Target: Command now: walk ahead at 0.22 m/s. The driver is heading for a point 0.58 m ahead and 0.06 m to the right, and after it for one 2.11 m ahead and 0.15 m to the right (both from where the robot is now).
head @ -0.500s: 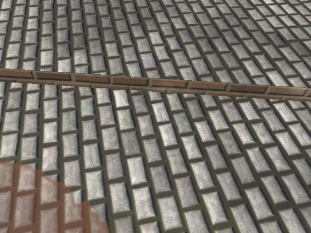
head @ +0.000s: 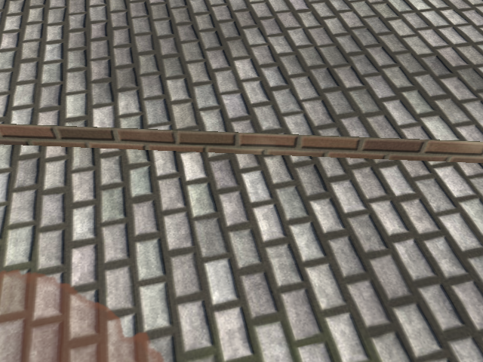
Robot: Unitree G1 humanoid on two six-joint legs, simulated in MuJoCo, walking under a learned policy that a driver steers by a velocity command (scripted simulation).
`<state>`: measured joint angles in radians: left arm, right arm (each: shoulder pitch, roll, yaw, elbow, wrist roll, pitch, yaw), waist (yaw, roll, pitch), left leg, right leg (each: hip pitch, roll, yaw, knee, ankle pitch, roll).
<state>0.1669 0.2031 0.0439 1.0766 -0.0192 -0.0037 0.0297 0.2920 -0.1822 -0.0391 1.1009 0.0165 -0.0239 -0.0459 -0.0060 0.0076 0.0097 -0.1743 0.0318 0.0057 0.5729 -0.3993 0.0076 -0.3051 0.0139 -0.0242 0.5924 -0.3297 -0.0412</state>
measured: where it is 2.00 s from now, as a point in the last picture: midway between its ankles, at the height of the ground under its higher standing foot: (289, 221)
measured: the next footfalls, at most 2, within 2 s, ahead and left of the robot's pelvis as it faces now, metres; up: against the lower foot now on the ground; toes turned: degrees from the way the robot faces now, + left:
left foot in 0.62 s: +0.44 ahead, +0.13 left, +0.00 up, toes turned +3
right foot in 1.20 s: +0.73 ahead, -0.13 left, +0.00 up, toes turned -17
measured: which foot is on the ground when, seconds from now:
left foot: down 0.00-0.18, up 0.20-0.60, down 0.62-1.00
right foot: down 0.00-0.62, up 0.64-1.00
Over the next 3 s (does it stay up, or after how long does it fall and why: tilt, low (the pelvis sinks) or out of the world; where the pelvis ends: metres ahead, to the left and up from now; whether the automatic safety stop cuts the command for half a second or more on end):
stays up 1.09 -0.11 0.01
